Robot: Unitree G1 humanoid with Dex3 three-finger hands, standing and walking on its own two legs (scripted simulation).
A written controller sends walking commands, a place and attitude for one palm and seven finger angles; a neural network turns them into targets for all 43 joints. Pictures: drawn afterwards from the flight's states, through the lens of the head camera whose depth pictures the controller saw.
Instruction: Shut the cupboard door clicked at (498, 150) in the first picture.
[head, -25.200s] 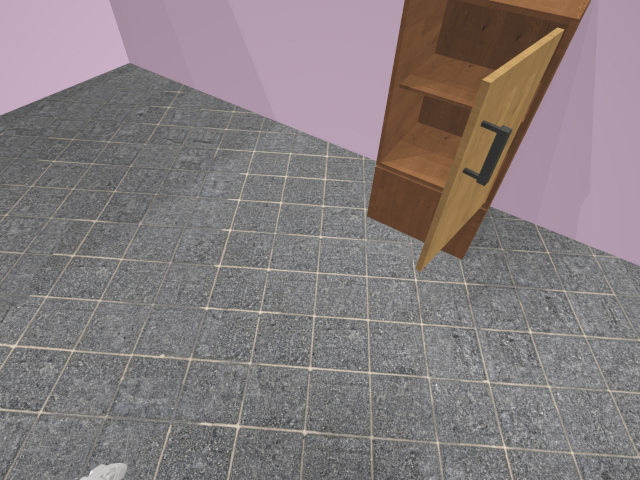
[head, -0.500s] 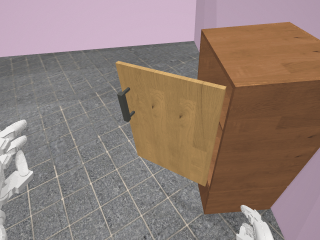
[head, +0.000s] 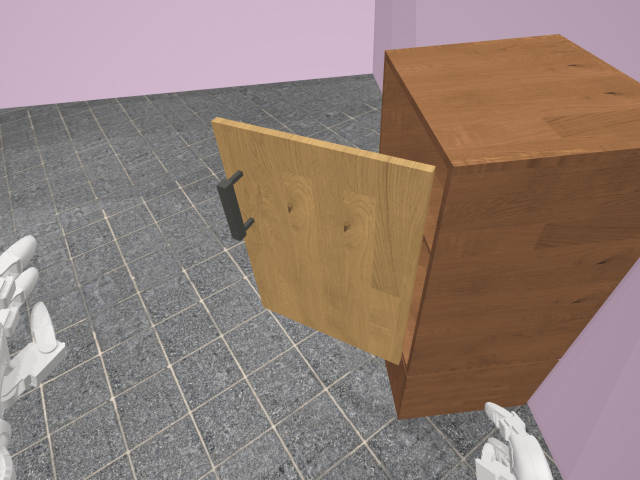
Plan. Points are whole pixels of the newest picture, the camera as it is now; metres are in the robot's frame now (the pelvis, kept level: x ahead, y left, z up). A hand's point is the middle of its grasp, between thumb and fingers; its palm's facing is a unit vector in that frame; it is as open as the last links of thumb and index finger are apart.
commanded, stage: step back with the hand held close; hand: left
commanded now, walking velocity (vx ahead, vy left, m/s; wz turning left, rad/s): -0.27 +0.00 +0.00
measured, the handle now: (238, 205) +0.63 +0.24 -0.03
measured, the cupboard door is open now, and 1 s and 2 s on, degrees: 57 57 57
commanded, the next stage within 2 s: stop stepping back and stand still in 1.26 s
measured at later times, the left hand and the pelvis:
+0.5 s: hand out of the picture +0.14 +0.31 +0.15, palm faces +0.39 -0.78 -0.49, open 7.4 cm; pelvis -0.07 +0.04 -0.01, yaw -1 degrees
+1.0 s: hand out of the picture +0.02 +0.31 +0.17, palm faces +0.49 -0.76 -0.43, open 7.4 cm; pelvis -0.17 +0.03 -0.01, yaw +4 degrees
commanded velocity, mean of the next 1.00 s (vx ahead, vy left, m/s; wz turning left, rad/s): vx -0.31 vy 0.00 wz -0.03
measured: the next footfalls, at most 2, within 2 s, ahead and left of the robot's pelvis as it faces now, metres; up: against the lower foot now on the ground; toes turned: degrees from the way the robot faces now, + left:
right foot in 1.14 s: -0.21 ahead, -0.10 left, +0.00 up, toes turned +11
left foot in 1.28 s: -0.09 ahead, +0.13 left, +0.00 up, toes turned +9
